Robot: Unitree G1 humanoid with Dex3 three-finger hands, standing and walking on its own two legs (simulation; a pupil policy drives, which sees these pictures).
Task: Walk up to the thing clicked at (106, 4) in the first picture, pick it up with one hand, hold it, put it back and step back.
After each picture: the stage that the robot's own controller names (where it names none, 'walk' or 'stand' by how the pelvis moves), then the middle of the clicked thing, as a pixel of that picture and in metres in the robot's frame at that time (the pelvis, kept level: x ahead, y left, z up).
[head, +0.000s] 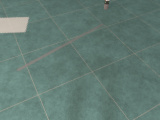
stand; (107, 1) +2.34 -0.37 -0.65
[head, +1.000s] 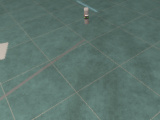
walk; (86, 16) +2.21 +0.06 -0.62
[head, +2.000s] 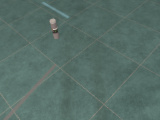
walk; (54, 29) +1.53 +0.43 -0.65
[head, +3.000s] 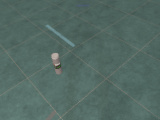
walk; (57, 64) +1.08 +0.34 -0.65
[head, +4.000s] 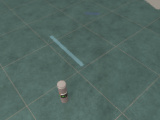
walk; (63, 92) +0.71 +0.22 -0.64
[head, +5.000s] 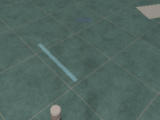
walk; (56, 117) +0.49 +0.16 -0.63
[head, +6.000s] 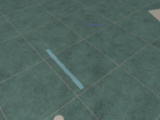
stand; out of the picture +0.44 +0.16 -0.65
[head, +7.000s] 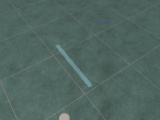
stand; out of the picture +0.42 +0.13 -0.65
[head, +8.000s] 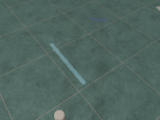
stand; out of the picture +0.44 +0.16 -0.65
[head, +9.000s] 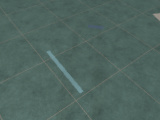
stand; out of the picture +0.40 +0.18 -0.65
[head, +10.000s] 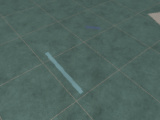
stand; out of the picture +0.40 +0.16 -0.66
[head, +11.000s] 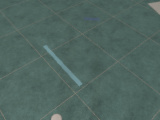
stand; out of the picture +0.41 +0.18 -0.66
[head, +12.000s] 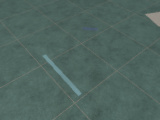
stand; out of the picture +0.39 +0.17 -0.66
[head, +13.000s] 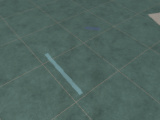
stand; out of the picture +0.40 +0.16 -0.66
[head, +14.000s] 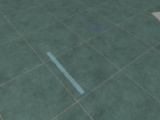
stand; out of the picture +0.38 +0.16 -0.66
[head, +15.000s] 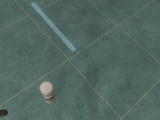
go down; (48, 93) +0.45 +0.17 -0.51
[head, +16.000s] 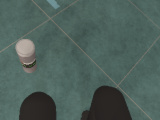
go down; (28, 58) +0.50 +0.19 -0.29
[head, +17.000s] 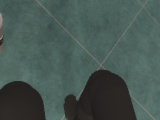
close in; out of the picture +0.49 +0.22 -0.21
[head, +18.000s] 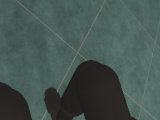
close; out of the picture +0.49 +0.25 -0.17
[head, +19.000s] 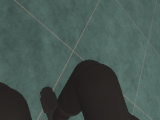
lift; out of the picture +0.47 +0.25 -0.17
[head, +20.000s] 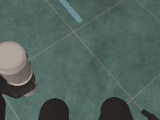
lift; (20, 75) +0.35 +0.20 -0.01
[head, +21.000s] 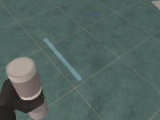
hold; (31, 92) +0.31 +0.17 +0.03
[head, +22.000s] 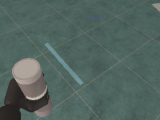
hold; (36, 92) +0.31 +0.16 +0.04
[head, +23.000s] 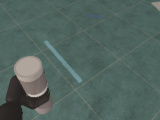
crouch; (37, 89) +0.32 +0.16 +0.03
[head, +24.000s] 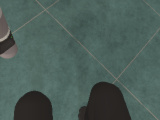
crouch; out of the picture +0.49 +0.20 -0.05
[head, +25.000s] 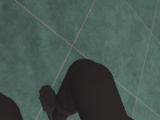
lower; out of the picture +0.49 +0.26 -0.18
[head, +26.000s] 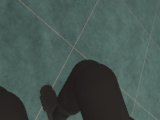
lower; out of the picture +0.49 +0.27 -0.18
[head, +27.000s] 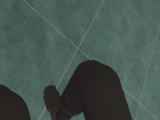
lower; out of the picture +0.48 +0.26 -0.18
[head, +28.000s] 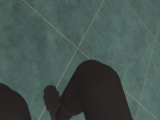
lower; out of the picture +0.47 +0.26 -0.18
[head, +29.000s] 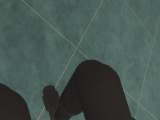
loosen; out of the picture +0.47 +0.25 -0.18
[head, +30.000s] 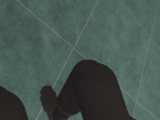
withdraw; out of the picture +0.47 +0.25 -0.18
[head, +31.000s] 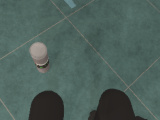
walk; (41, 59) +0.49 +0.18 -0.32
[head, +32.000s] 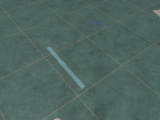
stand; out of the picture +0.40 +0.15 -0.60
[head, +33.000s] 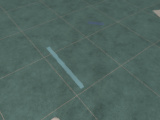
stand; out of the picture +0.41 +0.16 -0.60
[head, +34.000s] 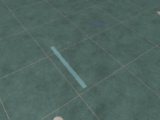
stand; out of the picture +0.41 +0.16 -0.63
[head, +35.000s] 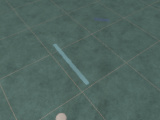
walk; out of the picture +0.42 +0.15 -0.65
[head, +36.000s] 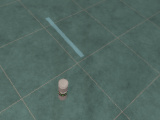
walk; (62, 90) +0.58 +0.08 -0.64
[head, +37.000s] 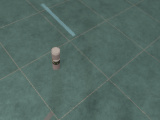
walk; (56, 59) +0.88 +0.19 -0.64
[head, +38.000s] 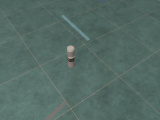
stand; (71, 57) +1.10 +0.15 -0.64
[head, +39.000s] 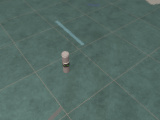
stand; (65, 62) +1.08 +0.17 -0.66
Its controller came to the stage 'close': yes
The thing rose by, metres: 0.68
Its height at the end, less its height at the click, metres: +0.00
